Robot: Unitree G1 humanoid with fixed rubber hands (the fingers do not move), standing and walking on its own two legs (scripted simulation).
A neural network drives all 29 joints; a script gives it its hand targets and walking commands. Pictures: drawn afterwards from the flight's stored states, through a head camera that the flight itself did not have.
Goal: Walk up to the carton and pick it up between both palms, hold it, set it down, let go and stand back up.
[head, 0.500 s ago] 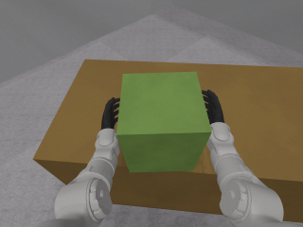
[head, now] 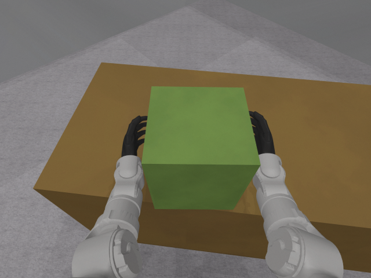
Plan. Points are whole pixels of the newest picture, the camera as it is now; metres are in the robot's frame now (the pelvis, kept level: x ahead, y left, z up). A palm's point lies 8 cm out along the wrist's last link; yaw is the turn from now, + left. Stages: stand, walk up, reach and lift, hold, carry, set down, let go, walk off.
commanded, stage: reach and lift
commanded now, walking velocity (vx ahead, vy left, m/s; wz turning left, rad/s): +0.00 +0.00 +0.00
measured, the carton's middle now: (195, 152) +0.40 +0.01 -0.01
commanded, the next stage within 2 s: none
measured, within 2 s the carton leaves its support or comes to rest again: leaves its support in 0.74 s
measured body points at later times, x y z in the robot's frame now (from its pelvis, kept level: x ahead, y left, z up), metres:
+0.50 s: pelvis +0.00 +0.00 +0.00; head +0.06 +0.02 +0.45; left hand +0.40 +0.16 +0.02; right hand +0.41 -0.15 +0.04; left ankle -0.01 +0.13 -0.75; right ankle -0.01 -0.12 -0.75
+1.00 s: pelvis -0.03 -0.01 +0.00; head +0.01 +0.02 +0.45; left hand +0.37 +0.16 +0.03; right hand +0.38 -0.14 +0.07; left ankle -0.01 +0.13 -0.75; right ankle -0.01 -0.12 -0.75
